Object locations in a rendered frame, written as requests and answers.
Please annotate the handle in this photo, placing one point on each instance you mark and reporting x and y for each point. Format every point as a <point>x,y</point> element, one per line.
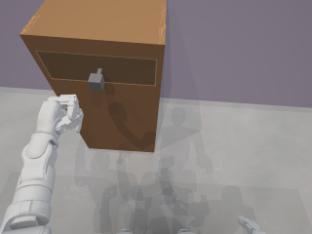
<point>96,81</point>

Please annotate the robot right hand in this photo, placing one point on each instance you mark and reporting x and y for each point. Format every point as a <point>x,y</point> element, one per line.
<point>250,226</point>

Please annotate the left robot shin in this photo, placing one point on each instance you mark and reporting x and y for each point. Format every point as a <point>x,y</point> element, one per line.
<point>125,230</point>

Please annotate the drawer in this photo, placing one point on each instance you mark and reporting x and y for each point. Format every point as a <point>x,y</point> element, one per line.
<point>115,69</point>

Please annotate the robot left hand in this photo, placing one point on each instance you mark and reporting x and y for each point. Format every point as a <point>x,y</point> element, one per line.
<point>52,120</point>

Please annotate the cabinet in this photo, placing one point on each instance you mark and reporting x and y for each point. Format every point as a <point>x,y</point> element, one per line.
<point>123,116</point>

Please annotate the robot left forearm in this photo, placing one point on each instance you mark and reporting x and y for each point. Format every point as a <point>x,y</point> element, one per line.
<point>31,204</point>

